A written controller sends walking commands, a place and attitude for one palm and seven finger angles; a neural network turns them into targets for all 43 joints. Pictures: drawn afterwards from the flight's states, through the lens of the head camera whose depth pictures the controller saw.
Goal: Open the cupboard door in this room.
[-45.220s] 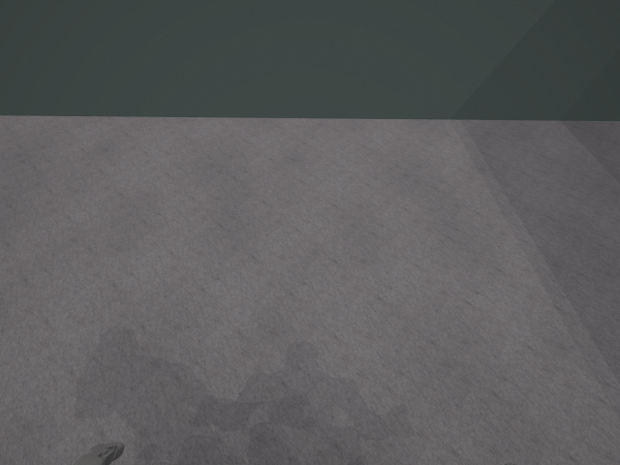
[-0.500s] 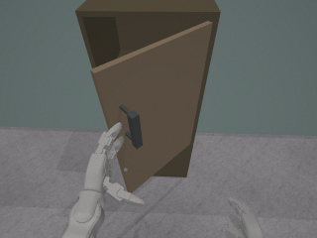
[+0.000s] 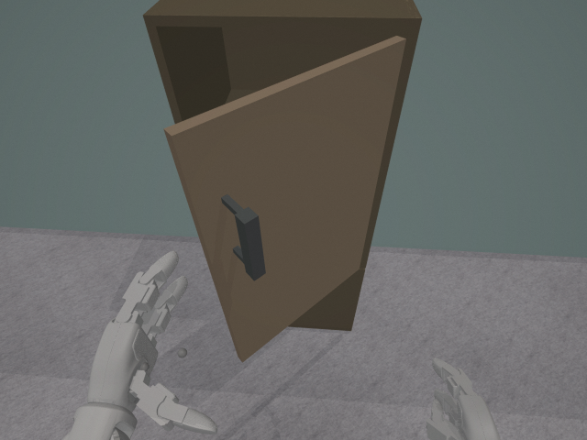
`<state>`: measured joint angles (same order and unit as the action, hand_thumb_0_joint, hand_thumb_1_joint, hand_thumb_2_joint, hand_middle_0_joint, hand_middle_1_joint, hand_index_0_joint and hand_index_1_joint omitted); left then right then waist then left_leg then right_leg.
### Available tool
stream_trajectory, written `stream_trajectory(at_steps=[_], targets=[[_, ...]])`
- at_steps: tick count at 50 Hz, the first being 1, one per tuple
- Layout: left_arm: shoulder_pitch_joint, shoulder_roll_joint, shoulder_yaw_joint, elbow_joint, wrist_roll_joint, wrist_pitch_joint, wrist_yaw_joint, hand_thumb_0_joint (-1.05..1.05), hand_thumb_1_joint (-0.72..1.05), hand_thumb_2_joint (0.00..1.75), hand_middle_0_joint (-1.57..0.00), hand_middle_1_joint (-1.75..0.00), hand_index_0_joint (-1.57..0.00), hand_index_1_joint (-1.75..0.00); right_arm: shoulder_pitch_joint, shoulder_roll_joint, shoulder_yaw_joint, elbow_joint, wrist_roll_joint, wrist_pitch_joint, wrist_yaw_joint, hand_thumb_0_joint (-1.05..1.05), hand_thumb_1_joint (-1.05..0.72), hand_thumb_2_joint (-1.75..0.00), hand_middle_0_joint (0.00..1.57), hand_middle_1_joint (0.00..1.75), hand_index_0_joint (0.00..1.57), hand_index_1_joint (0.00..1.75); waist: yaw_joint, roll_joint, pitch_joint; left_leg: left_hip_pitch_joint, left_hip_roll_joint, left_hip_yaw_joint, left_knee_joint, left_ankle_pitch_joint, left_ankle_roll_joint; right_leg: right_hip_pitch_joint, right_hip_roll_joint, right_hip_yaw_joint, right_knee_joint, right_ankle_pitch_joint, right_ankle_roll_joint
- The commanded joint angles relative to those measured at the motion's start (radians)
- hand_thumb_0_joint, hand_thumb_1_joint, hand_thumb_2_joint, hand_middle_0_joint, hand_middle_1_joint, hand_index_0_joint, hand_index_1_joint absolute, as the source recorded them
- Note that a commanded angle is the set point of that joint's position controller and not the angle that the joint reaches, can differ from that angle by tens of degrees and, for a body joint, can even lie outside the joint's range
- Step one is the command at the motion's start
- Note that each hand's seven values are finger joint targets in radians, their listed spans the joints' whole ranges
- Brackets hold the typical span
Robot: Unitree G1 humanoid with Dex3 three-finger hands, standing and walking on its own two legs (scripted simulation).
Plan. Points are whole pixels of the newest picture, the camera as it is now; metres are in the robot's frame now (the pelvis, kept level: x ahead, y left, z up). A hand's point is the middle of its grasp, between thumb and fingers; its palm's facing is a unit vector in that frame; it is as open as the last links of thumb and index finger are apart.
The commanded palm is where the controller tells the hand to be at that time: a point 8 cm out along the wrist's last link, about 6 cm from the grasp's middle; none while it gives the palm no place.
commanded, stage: slide the hand sideways off the handle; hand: left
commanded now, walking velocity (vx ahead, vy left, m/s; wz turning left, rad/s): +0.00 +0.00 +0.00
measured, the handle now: (242, 237) +0.36 +0.10 +0.11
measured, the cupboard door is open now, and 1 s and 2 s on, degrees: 45 45 45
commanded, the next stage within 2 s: draw the hand back to the body in 0.14 s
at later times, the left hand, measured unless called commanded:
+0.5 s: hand (142, 355) +0.19 +0.18 +0.11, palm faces +0.00 -1.00 -0.07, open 16.3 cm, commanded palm +0.16 +0.23 +0.12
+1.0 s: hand (72, 332) +0.20 +0.24 +0.14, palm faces +0.30 -0.90 -0.31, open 14.4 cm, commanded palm +0.16 +0.29 +0.17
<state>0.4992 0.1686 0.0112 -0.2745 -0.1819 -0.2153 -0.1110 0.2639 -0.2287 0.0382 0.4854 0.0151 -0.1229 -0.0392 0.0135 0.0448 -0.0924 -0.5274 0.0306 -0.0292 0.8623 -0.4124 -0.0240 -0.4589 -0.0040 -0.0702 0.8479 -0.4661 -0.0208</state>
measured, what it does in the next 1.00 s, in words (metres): stands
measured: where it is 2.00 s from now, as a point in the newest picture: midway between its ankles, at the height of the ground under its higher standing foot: outside the picture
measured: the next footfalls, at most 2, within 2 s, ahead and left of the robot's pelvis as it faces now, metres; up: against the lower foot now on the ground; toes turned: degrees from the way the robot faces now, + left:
none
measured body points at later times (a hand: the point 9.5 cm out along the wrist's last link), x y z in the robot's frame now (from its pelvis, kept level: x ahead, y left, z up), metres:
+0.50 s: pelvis -0.01 +0.01 +0.00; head -0.02 +0.00 +0.45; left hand +0.18 +0.23 +0.12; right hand +0.17 -0.21 -0.07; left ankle +0.02 +0.14 -0.70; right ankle -0.02 -0.10 -0.70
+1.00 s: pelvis +0.00 +0.03 +0.03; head -0.01 +0.02 +0.48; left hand +0.17 +0.29 +0.16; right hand +0.19 -0.19 -0.04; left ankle +0.02 +0.14 -0.70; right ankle -0.02 -0.10 -0.70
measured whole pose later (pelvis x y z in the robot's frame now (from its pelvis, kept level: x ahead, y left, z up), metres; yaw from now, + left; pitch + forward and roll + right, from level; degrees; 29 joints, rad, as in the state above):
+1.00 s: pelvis +0.00 +0.03 +0.03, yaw +0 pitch -1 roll -1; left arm 0.52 0.29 0.16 -0.41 -0.06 -0.02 0.10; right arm 0.24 -0.22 0.08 0.57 0.00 -0.16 -0.11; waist 0.05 0.05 -0.02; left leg -0.30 0.01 0.00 0.64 -0.32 0.01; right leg -0.22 -0.02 -0.05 0.58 -0.34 0.01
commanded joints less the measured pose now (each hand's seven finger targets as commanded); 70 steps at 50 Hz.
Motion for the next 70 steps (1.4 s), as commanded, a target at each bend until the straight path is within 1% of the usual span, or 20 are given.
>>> stream_trajectory(at_steps=[1,4,7,10,12,16,17,21,24,32,37,38,40,45,50,55,60,62,65,70], targets=[[-0.005,0.095,0.068,-0.222,-0.031,-0.061,-0.052,0.0,-0.5,0.3,-0.15,-0.3,-0.15,-0.3,-0.084,-0.101,-0.053,-0.18,0.01,-0.062,-0.014,0.0,-0.9,-0.9,0.2,0.3,0.2,0.3,-0.007,-0.061,-0.093,0.058,-0.05,0.018,-0.088,0.205,0.046,0.018,0.011,0.046,-0.151,0.342,0.02],[0.017,0.125,0.113,-0.248,-0.048,-0.065,-0.062,0.0,-0.5,0.3,-0.15,-0.3,-0.15,-0.3,-0.09,-0.098,-0.054,-0.182,0.011,-0.065,-0.019,0.0,-0.9,-0.9,0.2,0.3,0.2,0.3,0.004,-0.056,-0.102,0.047,-0.053,0.015,-0.083,0.211,0.045,0.03,0.012,0.044,-0.143,0.334,0.016],[-0.02,0.083,0.064,-0.289,-0.052,-0.084,-0.059,0.0,-0.5,0.3,-0.15,-0.3,-0.15,-0.3,-0.089,-0.094,-0.049,-0.196,0.014,-0.077,-0.019,0.0,-0.9,-0.9,0.2,0.3,0.2,0.3,-0.011,-0.014,-0.075,0.055,-0.052,0.01,-0.082,0.192,0.045,-0.025,0.019,0.027,-0.131,0.295,0.013],[-0.06,0.083,0.058,-0.267,-0.056,-0.094,-0.049,0.0,-0.5,0.3,-0.15,-0.3,-0.15,-0.3,-0.082,-0.101,-0.05,-0.185,0.012,-0.092,-0.023,0.0,-0.9,-0.9,0.2,0.3,0.2,0.3,-0.027,-0.065,-0.048,0.028,-0.047,-0.002,-0.073,0.135,0.045,-0.059,0.02,0.033,-0.143,0.206,0.016],[-0.055,0.084,0.055,-0.254,-0.046,-0.094,-0.049,0.0,-0.5,0.3,-0.15,-0.3,-0.15,-0.3,-0.078,-0.104,-0.05,-0.183,0.012,-0.097,-0.025,0.0,-0.9,-0.9,0.2,0.3,0.2,0.3,-0.023,-0.054,-0.064,0.026,-0.048,-0.003,-0.074,0.113,0.044,-0.068,0.019,0.035,-0.141,0.165,0.013],[-0.058,0.166,0.139,-0.278,-0.037,-0.062,-0.04,0.0,-0.5,0.3,-0.15,-0.3,-0.15,-0.3,-0.085,-0.1,-0.05,-0.184,0.018,-0.095,-0.032,0.0,-0.9,-0.9,0.2,0.3,0.2,0.3,0.002,-0.024,-0.112,0.045,-0.045,0.002,-0.089,0.116,0.046,-0.023,0.012,0.045,-0.153,0.151,0.009],[-0.057,0.152,0.128,-0.293,-0.042,-0.05,-0.041,0.0,-0.5,0.3,-0.15,-0.3,-0.15,-0.3,-0.094,-0.095,-0.045,-0.187,0.02,-0.096,-0.033,0.0,-0.9,-0.9,0.2,0.3,0.2,0.3,0.007,0.006,-0.108,0.052,-0.047,0.003,-0.099,0.115,0.045,-0.017,0.012,0.04,-0.155,0.153,0.008],[-0.051,0.173,0.189,-0.282,-0.08,0.001,-0.045,0.0,-0.5,0.3,-0.15,-0.3,-0.15,-0.3,-0.109,-0.095,-0.036,-0.18,0.027,-0.096,-0.041,0.0,-0.9,-0.9,0.2,0.3,0.2,0.3,0.014,-0.022,-0.083,0.054,-0.043,-0.002,-0.122,0.11,0.042,0.006,0.017,0.032,-0.18,0.147,0.01],[-0.035,0.148,0.172,-0.28,-0.102,0.035,-0.064,0.0,-0.5,0.3,-0.15,-0.3,-0.15,-0.3,-0.117,-0.098,-0.03,-0.177,0.03,-0.107,-0.042,0.0,-0.9,-0.9,0.2,0.3,0.2,0.3,0.013,-0.032,-0.06,0.069,-0.04,-0.009,-0.138,0.128,0.044,0.016,0.023,0.017,-0.189,0.181,0.011],[-0.096,0.21,0.228,-0.316,-0.105,0.083,-0.089,0.0,-0.5,0.3,-0.15,-0.3,-0.15,-0.3,-0.11,-0.111,-0.026,-0.156,0.032,-0.13,-0.054,0.0,-0.9,-0.9,0.2,0.3,0.2,0.3,0.014,-0.011,-0.031,0.119,-0.037,-0.021,-0.184,0.113,0.044,0.02,0.026,0.005,-0.22,0.15,0.01],[-0.115,0.226,0.269,-0.344,-0.128,0.107,-0.102,0.0,-0.32,0.37,-0.16,-0.3,-0.16,-0.3,-0.12,-0.11,-0.019,-0.145,0.035,-0.143,-0.057,0.0,-0.9,-0.9,0.2,0.3,0.2,0.3,0.025,0.02,-0.047,0.157,-0.038,-0.023,-0.207,0.138,0.041,0.055,0.028,-0.007,-0.232,0.183,0.008],[-0.17,0.355,0.286,-0.431,0.029,0.097,0.049,0.0,-0.29,0.39,-0.16,-0.3,-0.16,-0.3,-0.139,-0.097,-0.019,-0.149,0.017,-0.128,-0.08,0.0,-0.9,-0.9,0.2,0.3,0.2,0.3,0.055,0.023,-0.017,0.164,-0.032,-0.006,-0.252,0.122,0.04,0.081,0.009,0.051,-0.303,0.165,-0.004],[-0.087,0.241,0.231,-0.361,0.055,0.128,0.144,0.0,-0.22,0.42,-0.16,-0.3,-0.16,-0.3,-0.133,-0.084,-0.01,-0.136,0.003,-0.118,-0.088,0.0,-0.9,-0.9,0.2,0.3,0.2,0.3,0.03,-0.021,0.064,0.174,-0.032,-0.003,-0.271,0.079,0.038,0.055,0.0,0.045,-0.354,0.091,0.0],[-0.07,0.246,0.226,-0.364,0.116,0.126,0.217,0.0,-0.05,0.5,-0.17,-0.3,-0.17,-0.3,-0.139,-0.091,-0.013,-0.101,-0.007,-0.09,-0.082,0.0,-0.9,-0.9,0.2,0.3,0.2,0.3,0.029,0.024,0.023,0.271,-0.024,0.004,-0.333,0.176,0.042,0.163,-0.003,0.029,-0.376,0.2,0.001],[-0.097,0.284,0.265,-0.374,0.135,0.112,0.248,0.0,0.13,0.57,-0.17,-0.3,-0.17,-0.3,-0.164,-0.095,-0.015,-0.073,-0.016,-0.087,-0.081,0.0,-0.9,-0.9,0.2,0.3,0.2,0.3,0.033,-0.011,0.017,0.332,-0.018,0.004,-0.398,0.227,0.044,0.235,-0.001,0.024,-0.417,0.25,0.002],[-0.089,0.297,0.304,-0.368,0.141,0.106,0.258,0.0,0.31,0.64,-0.18,-0.3,-0.18,-0.3,-0.174,-0.092,-0.019,-0.046,-0.019,-0.082,-0.075,0.0,-0.9,-0.9,0.2,0.3,0.2,0.3,0.044,0.047,0.014,0.386,-0.014,0.011,-0.44,0.337,0.037,0.304,-0.002,0.02,-0.434,0.344,-0.001],[-0.073,0.296,0.337,-0.331,0.135,0.106,0.252,0.0,0.48,0.72,-0.19,-0.3,-0.19,-0.3,-0.182,-0.094,-0.027,-0.031,-0.021,-0.065,-0.062,0.0,-0.9,-0.9,0.2,0.3,0.2,0.3,0.05,-0.003,0.029,0.413,-0.007,0.015,-0.464,0.437,0.035,0.347,0.004,0.015,-0.454,0.421,0.0],[-0.084,0.307,0.359,-0.334,0.135,0.106,0.25,0.0,0.55,0.75,-0.19,-0.3,-0.19,-0.3,-0.183,-0.096,-0.032,-0.027,-0.022,-0.056,-0.058,0.0,-0.9,-0.9,0.2,0.3,0.2,0.3,0.052,0.016,0.026,0.426,-0.006,0.022,-0.469,0.464,0.033,0.358,0.004,0.018,-0.461,0.442,0.002],[-0.108,0.313,0.377,-0.304,0.13,0.107,0.247,0.0,0.65,0.8,-0.19,-0.3,-0.19,-0.3,-0.195,-0.094,-0.035,-0.021,-0.021,-0.043,-0.056,0.0,-0.9,-0.9,0.2,0.3,0.2,0.3,0.05,-0.002,0.061,0.428,-0.008,0.029,-0.481,0.441,0.035,0.355,0.005,0.019,-0.483,0.44,0.004],[-0.156,0.356,0.436,-0.314,0.124,0.099,0.251,0.0,0.83,0.87,-0.2,-0.3,-0.2,-0.3,-0.2,-0.093,-0.04,-0.013,-0.022,-0.034,-0.058,0.0,-0.9,-0.9,0.2,0.3,0.2,0.3,0.056,0.035,0.028,0.458,-0.014,0.038,-0.482,0.459,0.038,0.381,0.003,0.027,-0.496,0.47,0.003]])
